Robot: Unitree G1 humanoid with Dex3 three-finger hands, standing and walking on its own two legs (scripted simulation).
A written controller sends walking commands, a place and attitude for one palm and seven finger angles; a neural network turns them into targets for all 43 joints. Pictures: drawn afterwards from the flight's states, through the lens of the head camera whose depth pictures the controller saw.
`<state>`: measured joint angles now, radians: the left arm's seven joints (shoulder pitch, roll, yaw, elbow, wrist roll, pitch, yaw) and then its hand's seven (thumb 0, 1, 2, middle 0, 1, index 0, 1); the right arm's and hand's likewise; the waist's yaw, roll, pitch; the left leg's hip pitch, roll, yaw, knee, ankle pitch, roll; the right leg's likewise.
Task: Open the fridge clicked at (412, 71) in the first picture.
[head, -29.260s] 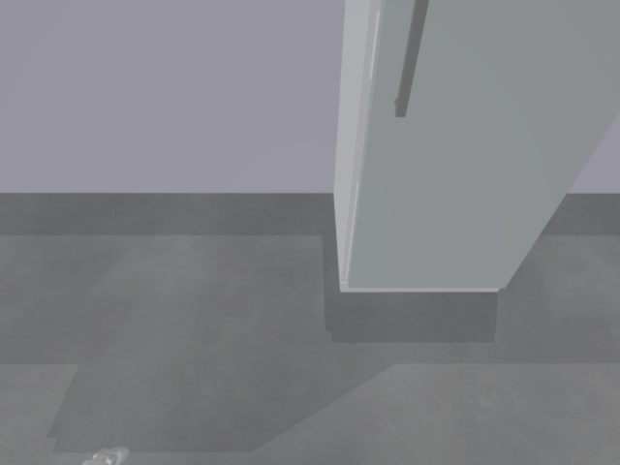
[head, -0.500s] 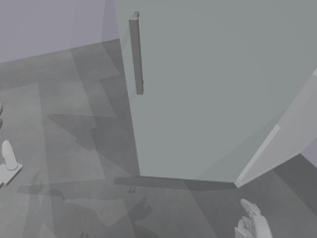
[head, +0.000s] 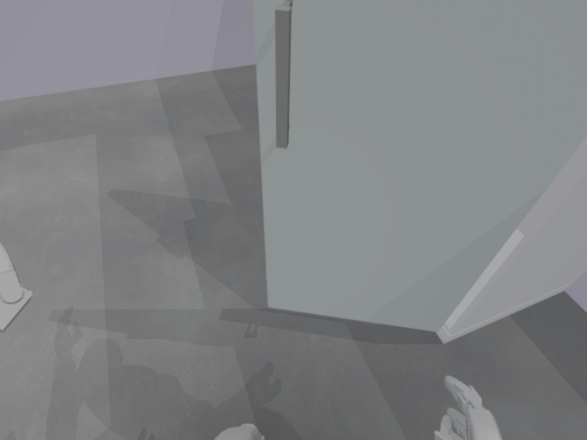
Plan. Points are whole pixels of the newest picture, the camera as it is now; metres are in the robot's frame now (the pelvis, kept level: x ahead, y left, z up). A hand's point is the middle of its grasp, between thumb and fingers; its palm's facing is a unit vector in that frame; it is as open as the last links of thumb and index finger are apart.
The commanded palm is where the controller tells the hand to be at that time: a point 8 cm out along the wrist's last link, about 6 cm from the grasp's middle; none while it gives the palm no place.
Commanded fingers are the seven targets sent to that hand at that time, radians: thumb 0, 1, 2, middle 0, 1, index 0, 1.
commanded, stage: step back with the hand held close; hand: left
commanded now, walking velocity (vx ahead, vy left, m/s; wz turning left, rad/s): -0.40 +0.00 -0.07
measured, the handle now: (284, 80) +0.62 +0.07 +0.19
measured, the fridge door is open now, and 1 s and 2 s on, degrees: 60 60 60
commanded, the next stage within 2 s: stop stepping back and stand still in 0.36 s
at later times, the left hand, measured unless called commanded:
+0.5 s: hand out of the picture +0.12 +0.24 +0.20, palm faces +0.42 -0.83 -0.35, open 7.4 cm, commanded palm +0.06 +0.29 +0.20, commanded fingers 0.00 0.90 0.90 -0.20 -0.30 -0.20 -0.30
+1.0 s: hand out of the picture +0.04 +0.27 +0.19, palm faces +0.41 -0.81 -0.42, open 7.4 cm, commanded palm -0.01 +0.30 +0.20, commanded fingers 0.00 0.90 0.90 -0.20 -0.30 -0.20 -0.30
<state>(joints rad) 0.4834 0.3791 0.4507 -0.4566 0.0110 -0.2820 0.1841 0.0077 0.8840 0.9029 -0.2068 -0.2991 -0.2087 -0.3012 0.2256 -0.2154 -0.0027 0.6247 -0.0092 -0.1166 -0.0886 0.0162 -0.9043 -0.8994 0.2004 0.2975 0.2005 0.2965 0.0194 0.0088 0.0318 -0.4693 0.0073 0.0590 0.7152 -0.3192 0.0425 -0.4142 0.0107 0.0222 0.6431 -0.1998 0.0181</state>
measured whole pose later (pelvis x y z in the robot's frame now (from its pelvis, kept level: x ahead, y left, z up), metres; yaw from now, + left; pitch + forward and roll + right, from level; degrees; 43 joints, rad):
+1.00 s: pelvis -0.18 +0.02 +0.02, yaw -6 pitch -2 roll +1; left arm 0.53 0.40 0.41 -0.43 -0.03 -0.21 0.18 0.01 0.88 0.90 -0.21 -0.30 -0.21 -0.30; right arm 0.30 -0.23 -0.02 0.69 -0.01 -0.09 -0.09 0.02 -0.91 -0.90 0.20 0.30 0.20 0.30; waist 0.00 -0.03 -0.04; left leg -0.38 0.04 0.06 0.73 -0.36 0.00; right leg -0.23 -0.01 -0.06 0.52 -0.26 -0.04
